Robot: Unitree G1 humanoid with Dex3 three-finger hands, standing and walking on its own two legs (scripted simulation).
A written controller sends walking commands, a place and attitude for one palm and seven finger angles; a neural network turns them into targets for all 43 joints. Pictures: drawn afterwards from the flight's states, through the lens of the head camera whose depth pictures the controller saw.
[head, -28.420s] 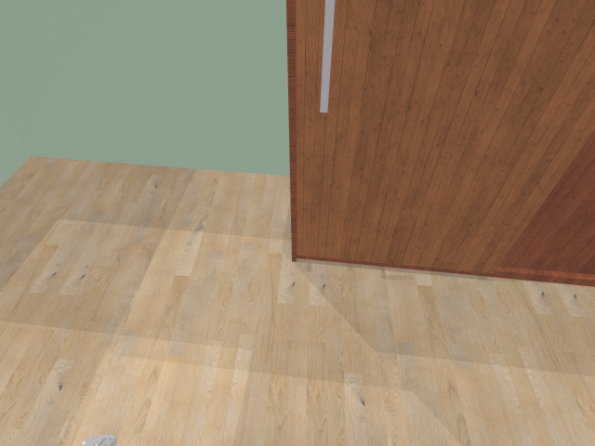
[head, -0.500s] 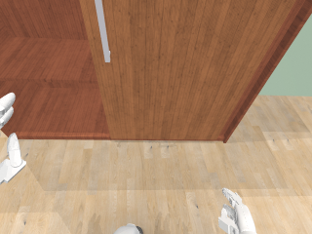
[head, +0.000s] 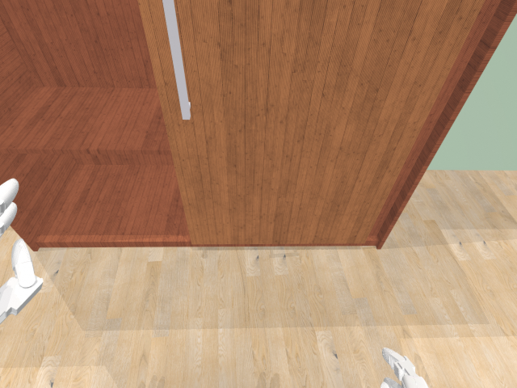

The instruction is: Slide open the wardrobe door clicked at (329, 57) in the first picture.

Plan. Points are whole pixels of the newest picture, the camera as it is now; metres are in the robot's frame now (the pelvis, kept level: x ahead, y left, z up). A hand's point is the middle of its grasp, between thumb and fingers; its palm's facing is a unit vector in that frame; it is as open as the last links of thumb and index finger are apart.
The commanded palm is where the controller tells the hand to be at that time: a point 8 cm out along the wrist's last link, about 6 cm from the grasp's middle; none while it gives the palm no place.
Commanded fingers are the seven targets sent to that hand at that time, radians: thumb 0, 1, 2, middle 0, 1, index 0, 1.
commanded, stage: stop stepping back and stand still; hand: left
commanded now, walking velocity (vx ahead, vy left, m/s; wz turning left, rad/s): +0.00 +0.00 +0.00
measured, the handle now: (179, 57) +0.80 +0.25 +0.14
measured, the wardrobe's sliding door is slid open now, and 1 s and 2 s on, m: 0.70 0.70 0.70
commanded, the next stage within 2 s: let the arm hang, fingers relaxed in 0.06 s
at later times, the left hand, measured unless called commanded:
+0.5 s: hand out of the picture +0.02 +0.18 -0.18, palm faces -0.03 -0.99 -0.14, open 7.3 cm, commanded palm none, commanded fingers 0.00 0.90 0.90 -0.20 -0.30 -0.20 -0.30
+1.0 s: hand out of the picture +0.00 +0.25 -0.16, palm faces +0.02 -0.95 -0.31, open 7.4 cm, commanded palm none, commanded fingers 0.00 0.90 0.90 -0.20 -0.30 -0.20 -0.30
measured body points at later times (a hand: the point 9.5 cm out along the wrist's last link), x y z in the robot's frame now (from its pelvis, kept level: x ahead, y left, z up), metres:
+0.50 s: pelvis -0.02 +0.00 +0.00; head +0.01 +0.03 +0.44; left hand +0.03 +0.23 -0.17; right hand +0.07 -0.28 -0.12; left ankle +0.05 +0.11 -0.74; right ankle -0.04 -0.11 -0.74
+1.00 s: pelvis -0.01 +0.01 +0.00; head +0.00 +0.01 +0.45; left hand +0.00 +0.30 -0.14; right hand +0.05 -0.24 -0.15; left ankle +0.05 +0.11 -0.74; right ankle -0.04 -0.11 -0.74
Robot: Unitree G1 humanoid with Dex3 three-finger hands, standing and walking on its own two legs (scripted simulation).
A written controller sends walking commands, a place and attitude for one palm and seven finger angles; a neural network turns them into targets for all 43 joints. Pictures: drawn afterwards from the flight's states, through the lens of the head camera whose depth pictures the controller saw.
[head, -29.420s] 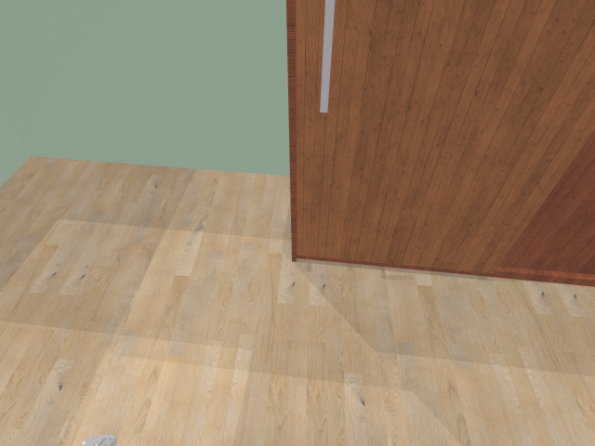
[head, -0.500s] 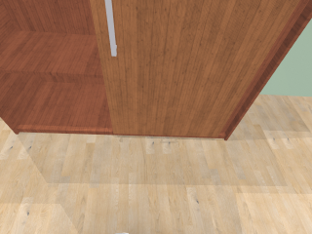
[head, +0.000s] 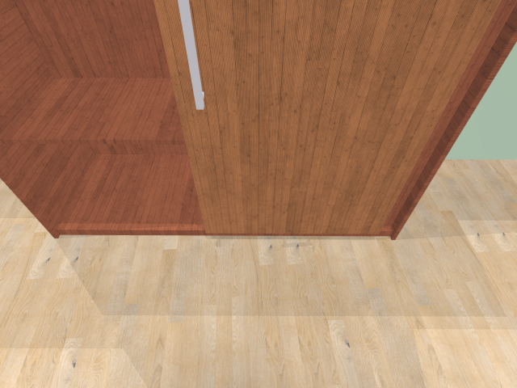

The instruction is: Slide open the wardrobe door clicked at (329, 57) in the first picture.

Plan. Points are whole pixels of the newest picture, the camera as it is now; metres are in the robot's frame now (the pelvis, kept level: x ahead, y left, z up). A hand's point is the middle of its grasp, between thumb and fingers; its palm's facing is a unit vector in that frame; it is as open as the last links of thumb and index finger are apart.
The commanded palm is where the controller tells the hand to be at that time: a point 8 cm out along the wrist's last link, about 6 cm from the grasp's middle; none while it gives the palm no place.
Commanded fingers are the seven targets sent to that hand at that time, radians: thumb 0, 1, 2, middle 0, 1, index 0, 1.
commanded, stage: let the arm hang, fingers relaxed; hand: left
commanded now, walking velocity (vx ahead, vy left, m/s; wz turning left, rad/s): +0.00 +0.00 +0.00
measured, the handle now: (192, 46) +0.82 +0.21 +0.14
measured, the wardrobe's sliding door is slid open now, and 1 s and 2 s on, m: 0.70 0.70 0.70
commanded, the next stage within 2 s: look to check the result in 0.26 s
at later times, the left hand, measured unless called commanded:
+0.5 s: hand out of the picture +0.10 +0.23 -0.16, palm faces -0.05 -0.95 -0.31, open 7.4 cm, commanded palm none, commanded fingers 0.00 0.90 0.90 -0.20 -0.30 -0.20 -0.30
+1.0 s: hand out of the picture +0.12 +0.21 -0.16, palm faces -0.03 -0.95 -0.32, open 7.4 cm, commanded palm none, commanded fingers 0.00 0.90 0.90 -0.20 -0.30 -0.20 -0.30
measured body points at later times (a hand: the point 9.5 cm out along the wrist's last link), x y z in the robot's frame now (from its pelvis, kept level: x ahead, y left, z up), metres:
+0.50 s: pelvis +0.02 -0.01 +0.00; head +0.05 -0.01 +0.45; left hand +0.10 +0.28 -0.14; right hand +0.08 -0.31 -0.13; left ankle +0.07 +0.09 -0.74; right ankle -0.03 -0.12 -0.74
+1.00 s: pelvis +0.04 -0.03 +0.00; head +0.07 -0.03 +0.45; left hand +0.12 +0.26 -0.13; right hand +0.13 -0.31 -0.13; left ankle +0.07 +0.09 -0.74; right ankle -0.03 -0.12 -0.74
